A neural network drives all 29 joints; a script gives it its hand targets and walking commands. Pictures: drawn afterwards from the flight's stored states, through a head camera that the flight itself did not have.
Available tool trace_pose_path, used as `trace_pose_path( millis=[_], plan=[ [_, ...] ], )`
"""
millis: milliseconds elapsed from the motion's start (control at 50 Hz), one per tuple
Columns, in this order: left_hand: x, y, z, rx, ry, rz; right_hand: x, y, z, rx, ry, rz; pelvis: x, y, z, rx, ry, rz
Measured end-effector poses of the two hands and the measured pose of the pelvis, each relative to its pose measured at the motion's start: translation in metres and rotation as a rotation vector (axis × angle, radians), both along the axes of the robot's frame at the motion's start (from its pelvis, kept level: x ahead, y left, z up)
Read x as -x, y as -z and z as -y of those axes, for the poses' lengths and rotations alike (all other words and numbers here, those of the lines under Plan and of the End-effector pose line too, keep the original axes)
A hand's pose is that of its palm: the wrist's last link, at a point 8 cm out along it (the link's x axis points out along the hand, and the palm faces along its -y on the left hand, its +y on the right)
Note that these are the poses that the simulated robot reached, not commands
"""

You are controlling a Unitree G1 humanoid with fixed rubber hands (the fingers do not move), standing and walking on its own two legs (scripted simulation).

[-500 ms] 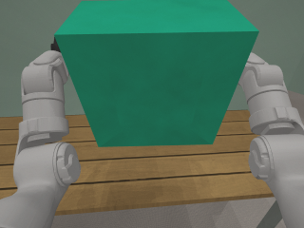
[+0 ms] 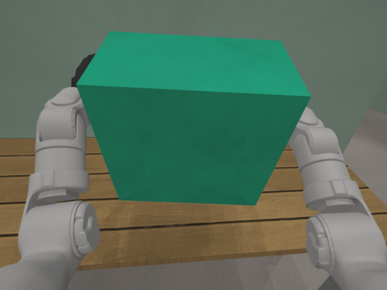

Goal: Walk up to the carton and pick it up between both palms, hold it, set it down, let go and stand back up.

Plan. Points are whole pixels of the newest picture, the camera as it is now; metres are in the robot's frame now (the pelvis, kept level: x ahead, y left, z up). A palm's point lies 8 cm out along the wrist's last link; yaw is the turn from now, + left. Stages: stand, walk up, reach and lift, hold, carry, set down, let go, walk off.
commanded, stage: set down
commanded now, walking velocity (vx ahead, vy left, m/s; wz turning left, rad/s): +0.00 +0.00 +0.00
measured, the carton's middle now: (191, 128) +0.37 +0.00 +0.22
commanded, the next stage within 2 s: none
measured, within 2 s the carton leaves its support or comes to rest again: neither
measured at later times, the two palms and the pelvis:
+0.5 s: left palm (94, 106) +0.41 +0.20 +0.25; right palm (282, 124) +0.40 -0.20 +0.22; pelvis +0.01 +0.00 +0.00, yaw +0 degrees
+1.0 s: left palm (93, 117) +0.42 +0.21 +0.22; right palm (275, 134) +0.40 -0.19 +0.20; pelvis +0.01 +0.00 +0.00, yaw +0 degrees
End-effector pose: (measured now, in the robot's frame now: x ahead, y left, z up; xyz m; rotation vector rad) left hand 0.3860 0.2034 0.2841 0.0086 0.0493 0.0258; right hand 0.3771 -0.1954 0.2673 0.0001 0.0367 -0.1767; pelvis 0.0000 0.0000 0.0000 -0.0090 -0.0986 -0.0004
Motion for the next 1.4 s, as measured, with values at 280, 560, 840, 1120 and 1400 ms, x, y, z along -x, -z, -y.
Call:
trace_pose_path(
  millis=[280, 560, 840, 1120, 1400],
  plan=[
    [-0.005, 0.013, -0.004, 0.059, -0.001, 0.003, -0.005, 0.017, -0.004, 0.026, -0.004, -0.018, 0.003, 0.000, 0.000, -0.001, 0.000, 0.006],
    [-0.030, 0.046, 0.002, 0.004, 0.015, -0.030, -0.024, 0.054, 0.002, 0.025, 0.011, -0.060, -0.011, 0.000, 0.002, -0.003, 0.000, -0.016],
    [-0.032, 0.061, -0.003, -0.018, 0.030, -0.035, -0.021, 0.071, -0.004, 0.024, 0.022, -0.068, -0.013, 0.000, -0.003, -0.004, -0.003, -0.020],
    [-0.038, 0.079, -0.006, 0.009, 0.040, -0.058, -0.023, 0.082, -0.007, 0.050, 0.034, -0.091, -0.013, 0.000, -0.003, -0.004, -0.003, -0.026],
    [-0.055, 0.100, -0.004, 0.000, 0.056, -0.081, -0.033, 0.107, -0.005, 0.062, 0.045, -0.117, -0.019, -0.001, -0.003, -0.004, -0.003, -0.072]
  ],
)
